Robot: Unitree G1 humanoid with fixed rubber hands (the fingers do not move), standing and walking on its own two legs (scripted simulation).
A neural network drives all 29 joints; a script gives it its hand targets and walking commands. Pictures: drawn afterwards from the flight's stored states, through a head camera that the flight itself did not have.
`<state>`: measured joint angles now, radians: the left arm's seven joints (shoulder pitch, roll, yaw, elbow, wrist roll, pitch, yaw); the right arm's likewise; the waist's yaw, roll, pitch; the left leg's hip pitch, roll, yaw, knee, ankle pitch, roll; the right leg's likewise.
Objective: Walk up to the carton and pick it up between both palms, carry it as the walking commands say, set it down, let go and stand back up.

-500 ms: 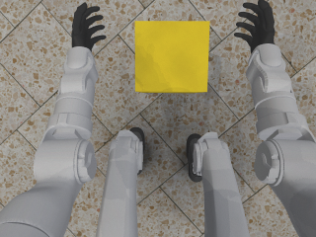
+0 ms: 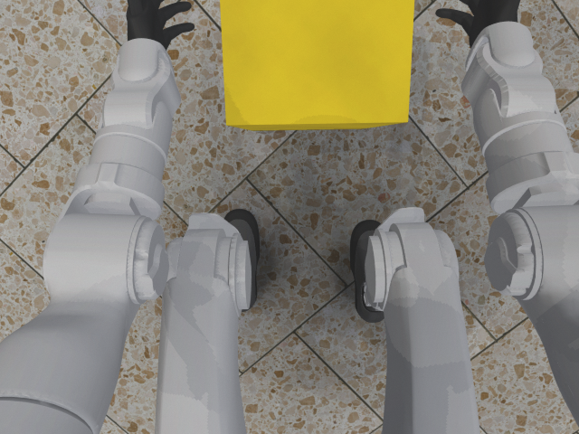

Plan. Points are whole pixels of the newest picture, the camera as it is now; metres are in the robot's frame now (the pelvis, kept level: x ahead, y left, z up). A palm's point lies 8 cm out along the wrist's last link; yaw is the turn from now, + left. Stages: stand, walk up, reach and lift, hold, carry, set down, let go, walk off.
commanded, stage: reach and lift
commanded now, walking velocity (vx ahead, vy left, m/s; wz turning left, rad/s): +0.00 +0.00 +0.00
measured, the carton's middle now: (310, 59) +0.52 +0.00 -0.29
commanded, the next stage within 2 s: none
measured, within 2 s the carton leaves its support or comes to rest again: leaves its support in 1.50 s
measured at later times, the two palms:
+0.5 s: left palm (174, 37) +0.53 +0.17 -0.22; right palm (456, 31) +0.53 -0.18 -0.21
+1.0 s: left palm (191, 32) +0.54 +0.15 -0.22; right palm (433, 32) +0.53 -0.15 -0.22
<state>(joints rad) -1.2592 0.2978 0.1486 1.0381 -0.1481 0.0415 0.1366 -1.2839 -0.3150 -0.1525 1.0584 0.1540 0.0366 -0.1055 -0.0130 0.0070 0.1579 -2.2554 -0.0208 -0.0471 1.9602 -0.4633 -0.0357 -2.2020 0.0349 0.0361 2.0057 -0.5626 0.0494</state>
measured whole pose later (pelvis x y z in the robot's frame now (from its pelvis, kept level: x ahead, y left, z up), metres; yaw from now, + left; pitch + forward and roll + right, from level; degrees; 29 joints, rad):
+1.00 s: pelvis -0.01 +0.00 -0.03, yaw +0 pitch +33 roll -1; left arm -1.54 0.33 0.04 1.17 -0.24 0.00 0.15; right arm -1.50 -0.32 -0.02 1.10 0.23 0.00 -0.15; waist 0.00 0.02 0.52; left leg -2.19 -0.02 -0.06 2.09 -0.48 -0.05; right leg -2.14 0.05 0.03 2.14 -0.58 0.05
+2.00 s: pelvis -0.01 +0.00 -0.04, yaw -1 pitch +30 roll -1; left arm -1.45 0.18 0.35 0.92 0.01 0.24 0.15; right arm -1.39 -0.21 -0.29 0.87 -0.01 0.27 -0.12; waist 0.03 0.02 0.43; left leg -2.15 -0.04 -0.08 2.13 -0.50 -0.06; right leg -2.10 0.07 0.03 2.17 -0.59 0.06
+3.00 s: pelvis -0.04 +0.01 +0.05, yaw -1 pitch +23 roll -2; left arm -1.33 0.09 0.43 0.56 0.10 0.39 0.12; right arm -1.35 -0.13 -0.39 0.60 -0.08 0.42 -0.07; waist 0.00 0.01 0.52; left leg -1.83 -0.04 -0.07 1.87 -0.44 -0.03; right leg -1.78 0.06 0.04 1.89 -0.52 0.07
